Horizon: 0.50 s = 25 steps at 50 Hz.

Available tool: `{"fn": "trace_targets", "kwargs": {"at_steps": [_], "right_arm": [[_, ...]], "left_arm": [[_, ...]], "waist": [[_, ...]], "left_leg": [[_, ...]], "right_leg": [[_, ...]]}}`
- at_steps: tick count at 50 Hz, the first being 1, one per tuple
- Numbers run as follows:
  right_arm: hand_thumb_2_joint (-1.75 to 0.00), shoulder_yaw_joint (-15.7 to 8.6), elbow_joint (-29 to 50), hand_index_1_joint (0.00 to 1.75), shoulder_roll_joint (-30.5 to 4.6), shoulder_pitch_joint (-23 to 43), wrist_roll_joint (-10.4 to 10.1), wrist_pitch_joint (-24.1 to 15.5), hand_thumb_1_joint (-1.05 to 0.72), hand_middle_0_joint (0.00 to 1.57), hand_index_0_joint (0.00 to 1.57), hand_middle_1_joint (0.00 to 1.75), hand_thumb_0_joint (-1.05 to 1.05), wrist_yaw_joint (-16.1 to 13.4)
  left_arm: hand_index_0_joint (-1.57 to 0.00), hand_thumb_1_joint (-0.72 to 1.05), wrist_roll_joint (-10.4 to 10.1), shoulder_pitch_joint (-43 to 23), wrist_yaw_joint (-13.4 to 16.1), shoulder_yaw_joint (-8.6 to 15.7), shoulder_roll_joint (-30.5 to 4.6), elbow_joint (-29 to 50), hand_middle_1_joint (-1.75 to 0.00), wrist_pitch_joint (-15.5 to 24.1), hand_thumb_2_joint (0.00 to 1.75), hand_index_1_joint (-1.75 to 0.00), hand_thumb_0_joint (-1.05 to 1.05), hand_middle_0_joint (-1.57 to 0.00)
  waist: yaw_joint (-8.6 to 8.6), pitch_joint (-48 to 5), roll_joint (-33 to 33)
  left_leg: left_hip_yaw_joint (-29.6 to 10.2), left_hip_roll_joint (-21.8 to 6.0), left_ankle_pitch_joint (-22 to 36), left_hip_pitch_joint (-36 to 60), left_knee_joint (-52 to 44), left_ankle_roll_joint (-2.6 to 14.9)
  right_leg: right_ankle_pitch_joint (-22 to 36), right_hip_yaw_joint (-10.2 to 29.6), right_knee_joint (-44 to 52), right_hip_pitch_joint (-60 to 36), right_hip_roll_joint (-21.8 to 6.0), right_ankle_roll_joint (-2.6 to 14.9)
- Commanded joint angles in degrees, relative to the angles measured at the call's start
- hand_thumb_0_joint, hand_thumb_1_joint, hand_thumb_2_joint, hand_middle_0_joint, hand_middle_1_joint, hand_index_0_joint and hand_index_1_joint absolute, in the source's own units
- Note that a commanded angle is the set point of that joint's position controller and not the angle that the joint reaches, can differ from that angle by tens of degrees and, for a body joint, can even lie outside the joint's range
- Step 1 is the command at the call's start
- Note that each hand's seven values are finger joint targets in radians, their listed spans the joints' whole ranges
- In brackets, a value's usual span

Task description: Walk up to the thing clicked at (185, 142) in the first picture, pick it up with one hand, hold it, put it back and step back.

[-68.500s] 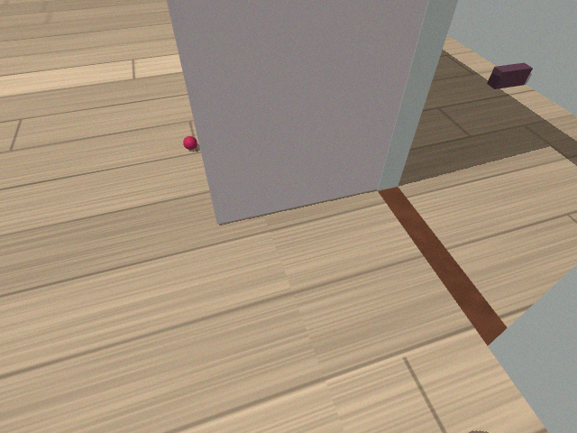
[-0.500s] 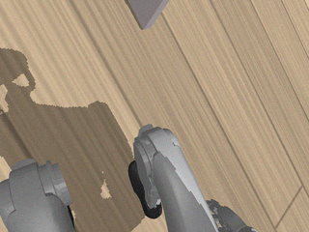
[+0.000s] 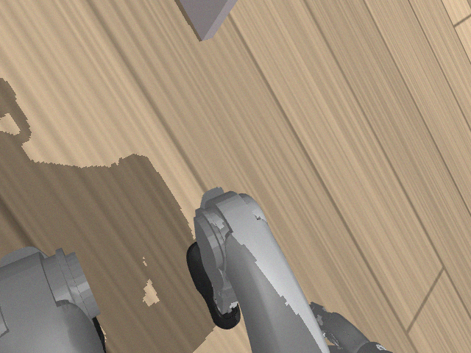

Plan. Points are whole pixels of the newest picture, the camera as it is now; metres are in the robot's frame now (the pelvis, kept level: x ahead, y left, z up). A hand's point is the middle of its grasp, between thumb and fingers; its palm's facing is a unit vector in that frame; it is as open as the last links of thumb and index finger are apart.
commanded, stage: open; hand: left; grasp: from above
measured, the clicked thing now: out of the picture +0.46 +0.34 -0.27
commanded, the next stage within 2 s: withdraw in 0.88 s
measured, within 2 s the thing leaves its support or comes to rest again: neither
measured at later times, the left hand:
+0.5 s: hand out of the picture +0.45 +0.34 -0.23, palm faces -0.40 -0.13 -0.91, open 12.2 cm
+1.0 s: hand out of the picture +0.45 +0.34 -0.23, palm faces -0.43 -0.15 -0.89, open 13.9 cm
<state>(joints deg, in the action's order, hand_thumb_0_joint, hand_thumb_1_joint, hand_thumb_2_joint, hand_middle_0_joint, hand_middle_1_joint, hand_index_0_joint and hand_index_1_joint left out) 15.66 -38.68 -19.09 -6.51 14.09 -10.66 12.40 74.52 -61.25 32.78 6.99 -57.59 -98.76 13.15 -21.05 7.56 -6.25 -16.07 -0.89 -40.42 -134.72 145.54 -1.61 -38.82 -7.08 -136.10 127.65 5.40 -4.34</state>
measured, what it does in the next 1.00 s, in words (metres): stands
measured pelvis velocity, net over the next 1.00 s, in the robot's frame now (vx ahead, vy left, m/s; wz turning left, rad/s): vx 0.00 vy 0.00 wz -0.01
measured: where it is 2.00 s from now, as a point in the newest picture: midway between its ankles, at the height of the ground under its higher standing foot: (162, 331)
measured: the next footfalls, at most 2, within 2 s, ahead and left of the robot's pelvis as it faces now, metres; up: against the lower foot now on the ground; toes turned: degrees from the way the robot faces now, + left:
none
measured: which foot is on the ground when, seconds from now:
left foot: down 0.00-1.00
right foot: down 0.00-1.00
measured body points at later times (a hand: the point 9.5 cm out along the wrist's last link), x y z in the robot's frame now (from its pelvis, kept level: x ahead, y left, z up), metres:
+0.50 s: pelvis +0.00 +0.00 +0.00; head +0.27 +0.13 +0.34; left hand +0.47 +0.34 -0.18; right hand +0.06 -0.26 -0.06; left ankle +0.06 +0.13 -0.27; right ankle +0.11 -0.13 -0.27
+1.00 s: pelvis +0.00 +0.00 +0.00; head +0.27 +0.13 +0.34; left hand +0.46 +0.35 -0.18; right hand +0.06 -0.26 -0.06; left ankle +0.06 +0.13 -0.27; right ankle +0.11 -0.13 -0.27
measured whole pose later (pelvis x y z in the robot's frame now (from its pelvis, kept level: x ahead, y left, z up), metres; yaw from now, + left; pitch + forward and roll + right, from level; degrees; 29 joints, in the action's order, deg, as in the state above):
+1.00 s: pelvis +0.00 +0.00 +0.00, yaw +0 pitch +28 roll -14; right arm 16.4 -37.9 -19.7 -6.2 13.7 -10.7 12.7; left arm 73.3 -60.0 31.6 6.6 -58.4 -95.4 13.8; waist -20.6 8.7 -7.1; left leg -16.8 -0.9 -40.5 -134.3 145.2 -1.9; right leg -38.6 -7.8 -135.3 127.1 5.2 -4.3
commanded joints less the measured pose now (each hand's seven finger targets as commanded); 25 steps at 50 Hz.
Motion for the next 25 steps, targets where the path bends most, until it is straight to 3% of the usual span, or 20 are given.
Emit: {"fn": "trace_targets", "kwargs": {"at_steps": [1, 2, 3, 4, 5, 6, 9, 10, 11, 12, 19, 21, 23, 25], "right_arm": [[-0.9, -5.18, -0.06, 0.3, -18.55, -10.41, 0.0, -0.04, -0.9, 0.2, 0.2, 0.3, 0.0, -0.78], [-0.9, -5.06, -0.61, 0.3, -18.17, -10.45, -0.19, -0.13, -0.9, 0.2, 0.2, 0.3, 0.0, -0.8], [-0.9, -5.08, 0.14, 0.3, -18.55, -10.56, 0.1, -0.33, -0.9, 0.2, 0.2, 0.3, 0.0, -0.68], [-0.9, -5.03, -0.41, 0.3, -18.58, -10.08, -0.13, -0.23, -0.9, 0.2, 0.2, 0.3, 0.0, -0.84], [-0.9, -5.1, 0.11, 0.3, -18.8, -10.25, -0.1, -0.45, -0.9, 0.2, 0.2, 0.3, 0.0, -0.73], [-0.9, -5.02, -0.1, 0.3, -18.59, -9.91, -0.14, -0.49, -0.9, 0.2, 0.2, 0.3, 0.0, -0.76], [-0.9, -4.79, -0.32, 0.3, -18.66, -10.41, 0.29, -0.38, -0.9, 0.2, 0.2, 0.3, 0.0, -0.68], [-0.9, -4.74, 0.09, 0.3, -18.4, -9.4, -0.03, -0.61, -0.9, 0.2, 0.2, 0.3, 0.0, -0.68], [-0.9, -4.62, -0.04, 0.3, -18.71, -10.05, 0.1, -0.69, -0.9, 0.2, 0.2, 0.3, 0.0, -0.69], [-0.9, -4.56, 0.1, 0.3, -18.56, -9.95, 0.08, -0.85, -0.9, 0.2, 0.2, 0.3, 0.0, -0.65], [-0.9, -4.97, -0.82, 0.3, -18.69, -9.49, 0.06, -1.27, -0.9, 0.2, 0.2, 0.3, 0.0, -0.29], [-0.9, -5.04, -0.79, 0.3, -18.92, -9.2, -0.16, -1.13, -0.9, 0.2, 0.2, 0.3, 0.0, -0.36], [-0.9, -4.87, -0.87, 0.3, -18.14, -9.22, -0.17, -1.14, -0.9, 0.2, 0.2, 0.3, 0.0, -0.05], [-0.9, -5.09, -0.54, 0.3, -18.64, -9.52, -0.3, -1.17, -0.9, 0.2, 0.2, 0.3, 0.0, -0.04]], "left_arm": [[-1.0, 0.65, -1.26, -14.58, 2.25, -0.37, -12.51, 4.92, -0.66, 0.27, 0.66, -0.63, 0.0, -0.98], [-0.92, 0.57, -1.23, -14.32, 2.26, -0.06, -13.37, 4.92, -0.67, 0.24, 0.64, -0.64, 0.0, -0.9], [-0.84, 0.49, -1.19, -14.6, 2.06, -0.99, -11.91, 5.26, -0.66, 0.13, 0.64, -0.63, 0.0, -0.82], [-0.76, 0.41, -1.39, -14.39, 2.47, -0.06, -13.7, 5.05, -0.66, 0.39, 0.61, -0.63, 0.0, -0.74], [-0.7, 0.33, -0.85, -14.69, 2.22, -0.98, -12.95, 5.16, -0.66, 0.44, 0.6, -0.63, 0.0, -0.67], [-0.64, 0.25, -1.0, -14.32, 2.41, -0.83, -13.14, 5.1, -0.66, 0.55, 0.59, -0.64, 0.0, -0.61], [-0.53, 0.01, -0.99, -14.59, 3.06, 0.05, -13.83, 4.77, -0.69, 0.98, 0.61, -0.67, 0.0, -0.51], [-0.49, -0.04, -0.78, -14.96, 3.11, -1.28, -13.14, 5.59, -0.7, 1.09, 0.63, -0.68, 0.0, -0.47], [-0.47, -0.07, -1.0, -15.07, 3.35, 0.06, -14.56, 5.65, -0.71, 1.11, 0.66, -0.69, 0.0, -0.45], [-0.42, -0.13, -0.7, -15.32, 3.26, -1.13, -13.74, 6.31, -0.73, 0.96, 0.66, -0.72, 0.0, -0.41], [-0.28, -0.31, -1.86, -14.62, 3.75, -0.62, -13.5, 7.7, -0.82, -0.94, 0.79, -0.82, 0.0, -0.27], [-0.25, -0.34, -1.68, -13.84, 3.85, 0.47, -15.23, 7.9, -0.84, -1.36, 0.81, -0.84, 0.0, -0.25], [-0.22, -0.38, -1.97, -13.73, 3.35, -1.16, -12.65, 7.57, -0.88, -1.93, 0.84, -0.88, 0.0, -0.21], [-0.18, -0.41, -2.57, -13.66, 3.19, -0.03, -13.92, 8.73, -0.9, -2.35, 0.88, -0.9, 0.0, -0.18]], "waist": [[-3.34, -33.4, 26.43], [-2.99, -33.59, 26.77], [-3.25, -33.94, 26.61], [-2.67, -34.09, 26.9], [-3.36, -33.31, 27.29], [-2.71, -33.76, 27.26], [-2.92, -33.78, 26.69], [-2.75, -34.12, 27.01], [-3.1, -34.52, 26.57], [-3.02, -34.83, 27.77], [-2.01, -35.84, 30.43], [-1.72, -37.05, 31.53], [-1.92, -36.22, 31.14], [-1.94, -37.5, 30.81]], "left_leg": [[7.04, -1.67, 9.77, 27.15, -15.11, 2.16], [7.25, -1.73, 9.59, 27.06, -14.65, 2.32], [7.12, -1.65, 10.68, 28.06, -14.89, 2.15], [6.77, -1.77, 9.58, 27.82, -15.19, 2.06], [6.9, -1.73, 10.08, 27.93, -14.78, 2.05], [6.77, -1.8, 9.78, 28.35, -15.23, 1.96], [6.67, -1.85, 9.77, 27.59, -15.3, 2.02], [7.06, -1.86, 9.71, 27.23, -14.49, 2.18], [6.87, -1.89, 10.5, 27.71, -14.43, 2.13], [7.34, -1.86, 10.48, 27.73, -14.15, 2.31], [6.76, -2.0, 12.53, 30.49, -15.37, 1.38], [6.83, -2.13, 13.48, 31.31, -15.21, 1.34], [7.11, -1.96, 13.18, 30.27, -15.28, 1.42], [7.23, -1.91, 14.61, 30.68, -14.85, 1.57]], "right_leg": [[12.95, -9.05, 11.81, -17.37, 1.02, 5.25], [13.1, -8.73, 11.81, -17.66, 1.13, 5.19], [13.88, -8.96, 11.65, -17.73, 0.99, 5.13], [12.79, -9.1, 11.54, -17.25, 1.0, 5.29], [13.35, -9.05, 11.41, -16.88, 0.95, 5.25], [13.02, -9.0, 11.49, -17.22, 1.02, 5.29], [13.19, -9.19, 11.7, -18.01, 1.12, 5.1], [13.45, -8.78, 11.85, -18.0, 1.28, 5.11], [14.0, -9.02, 11.72, -18.25, 1.13, 5.04], [14.38, -8.53, 12.01, -18.92, 1.3, 4.98], [15.36, -9.2, 10.94, -17.73, 0.98, 5.39], [16.25, -9.01, 10.87, -18.49, 1.16, 5.5], [16.19, -8.89, 10.74, -18.3, 1.12, 5.57], [17.46, -8.77, 11.12, -19.34, 1.12, 5.42]]}}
